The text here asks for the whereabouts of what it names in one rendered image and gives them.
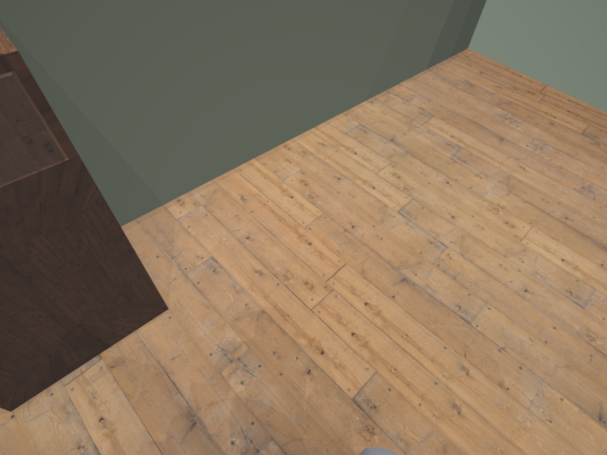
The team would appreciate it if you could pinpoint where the cabinet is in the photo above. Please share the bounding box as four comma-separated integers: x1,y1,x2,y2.
0,28,169,411

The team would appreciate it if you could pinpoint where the drawer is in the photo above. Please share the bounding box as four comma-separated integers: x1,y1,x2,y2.
0,72,65,185

